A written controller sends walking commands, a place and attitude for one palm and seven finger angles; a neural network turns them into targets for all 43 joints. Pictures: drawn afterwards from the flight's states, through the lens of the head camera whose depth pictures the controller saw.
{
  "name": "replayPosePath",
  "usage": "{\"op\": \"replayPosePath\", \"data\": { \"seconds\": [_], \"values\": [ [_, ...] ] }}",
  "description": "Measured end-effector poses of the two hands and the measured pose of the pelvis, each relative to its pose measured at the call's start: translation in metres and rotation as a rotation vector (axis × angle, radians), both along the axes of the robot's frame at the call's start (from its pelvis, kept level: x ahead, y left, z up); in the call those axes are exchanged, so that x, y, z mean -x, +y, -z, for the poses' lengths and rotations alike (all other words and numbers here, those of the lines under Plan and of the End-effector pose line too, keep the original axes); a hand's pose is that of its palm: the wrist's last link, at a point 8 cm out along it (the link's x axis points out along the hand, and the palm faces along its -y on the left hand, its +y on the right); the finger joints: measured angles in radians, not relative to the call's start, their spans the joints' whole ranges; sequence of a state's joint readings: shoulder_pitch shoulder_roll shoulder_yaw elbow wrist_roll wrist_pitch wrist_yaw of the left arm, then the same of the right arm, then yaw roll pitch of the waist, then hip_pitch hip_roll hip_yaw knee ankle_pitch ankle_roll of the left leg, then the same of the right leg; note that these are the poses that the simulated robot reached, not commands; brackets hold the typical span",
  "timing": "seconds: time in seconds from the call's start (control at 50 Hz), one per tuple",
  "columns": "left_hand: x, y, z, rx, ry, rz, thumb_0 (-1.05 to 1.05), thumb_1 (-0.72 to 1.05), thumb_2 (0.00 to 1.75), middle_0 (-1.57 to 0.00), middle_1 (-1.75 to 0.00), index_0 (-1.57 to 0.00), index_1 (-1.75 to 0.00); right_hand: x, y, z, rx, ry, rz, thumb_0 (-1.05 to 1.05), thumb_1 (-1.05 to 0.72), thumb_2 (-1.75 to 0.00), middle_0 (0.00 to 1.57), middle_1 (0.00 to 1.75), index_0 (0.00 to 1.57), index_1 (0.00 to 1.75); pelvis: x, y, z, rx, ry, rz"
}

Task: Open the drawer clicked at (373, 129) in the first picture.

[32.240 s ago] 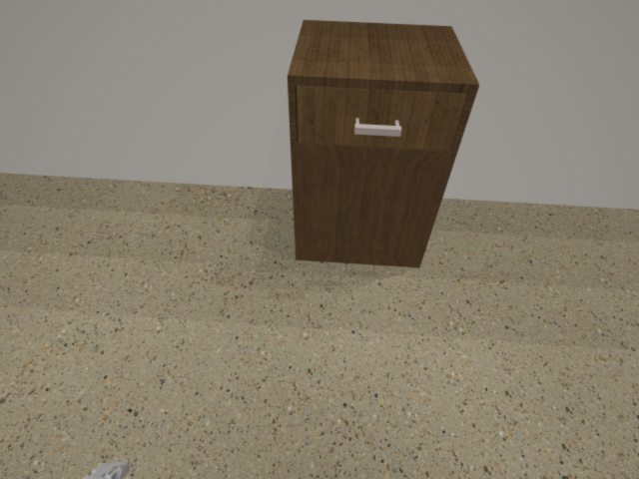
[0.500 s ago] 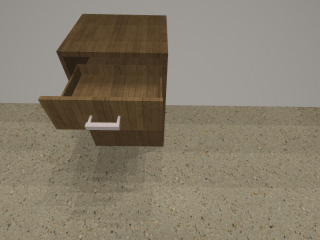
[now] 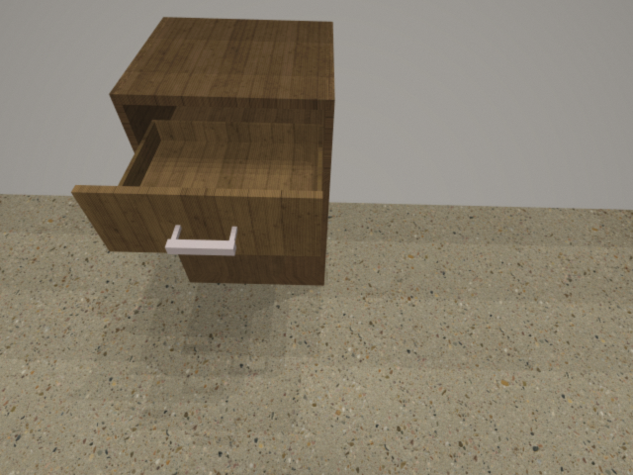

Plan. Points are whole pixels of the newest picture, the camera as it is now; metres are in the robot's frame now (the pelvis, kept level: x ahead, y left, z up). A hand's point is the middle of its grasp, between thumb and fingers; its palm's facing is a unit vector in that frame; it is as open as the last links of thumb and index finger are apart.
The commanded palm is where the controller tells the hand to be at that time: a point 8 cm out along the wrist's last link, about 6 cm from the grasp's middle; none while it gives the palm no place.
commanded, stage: look to check the result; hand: left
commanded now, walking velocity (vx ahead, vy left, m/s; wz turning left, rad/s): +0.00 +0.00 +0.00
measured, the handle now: (203, 239) +0.54 +0.26 -0.11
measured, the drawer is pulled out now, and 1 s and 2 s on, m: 0.29 0.29 0.29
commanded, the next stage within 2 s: stand and wait in 0.18 s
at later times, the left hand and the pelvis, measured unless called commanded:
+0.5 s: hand out of the picture +0.01 +0.16 -0.18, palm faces +0.04 -0.98 -0.19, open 7.4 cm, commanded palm none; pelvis +0.01 -0.01 +0.00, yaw +0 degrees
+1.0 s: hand out of the picture +0.01 +0.15 -0.18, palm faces +0.04 -0.98 -0.18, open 7.4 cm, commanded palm none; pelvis +0.02 -0.01 +0.00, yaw +0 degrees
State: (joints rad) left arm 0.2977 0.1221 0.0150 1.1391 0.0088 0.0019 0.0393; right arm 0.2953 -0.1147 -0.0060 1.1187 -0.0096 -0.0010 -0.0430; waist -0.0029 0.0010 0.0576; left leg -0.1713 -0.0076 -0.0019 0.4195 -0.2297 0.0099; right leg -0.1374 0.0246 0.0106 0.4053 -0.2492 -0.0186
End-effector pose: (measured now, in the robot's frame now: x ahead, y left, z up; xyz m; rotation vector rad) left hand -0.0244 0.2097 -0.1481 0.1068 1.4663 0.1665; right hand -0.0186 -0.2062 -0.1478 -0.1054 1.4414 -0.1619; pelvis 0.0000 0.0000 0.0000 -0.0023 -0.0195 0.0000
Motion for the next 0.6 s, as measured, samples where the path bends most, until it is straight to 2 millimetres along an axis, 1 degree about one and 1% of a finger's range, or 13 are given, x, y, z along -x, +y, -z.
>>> {"op": "replayPosePath", "data": {
  "seconds": [0.38, 0.6],
  "values": [
    [-0.023, -0.003, -0.001, -0.009, -0.028, 0.008, 0.01, 0.91, 0.90, -0.20, -0.30, -0.20, -0.30, -0.009, -0.006, 0.001, 0.000, 0.006, 0.004, 0.00, -0.92, -0.90, 0.20, 0.30, 0.19, 0.30, -0.010, -0.006, 0.000, -0.002, 0.006, 0.002],
    [-0.029, -0.004, -0.002, -0.015, -0.033, 0.010, 0.01, 0.91, 0.90, -0.20, -0.30, -0.20, -0.30, -0.012, -0.009, 0.001, 0.000, 0.008, 0.008, 0.00, -0.92, -0.90, 0.20, 0.30, 0.19, 0.30, -0.014, -0.009, 0.000, -0.003, 0.005, 0.004]
  ]
}}
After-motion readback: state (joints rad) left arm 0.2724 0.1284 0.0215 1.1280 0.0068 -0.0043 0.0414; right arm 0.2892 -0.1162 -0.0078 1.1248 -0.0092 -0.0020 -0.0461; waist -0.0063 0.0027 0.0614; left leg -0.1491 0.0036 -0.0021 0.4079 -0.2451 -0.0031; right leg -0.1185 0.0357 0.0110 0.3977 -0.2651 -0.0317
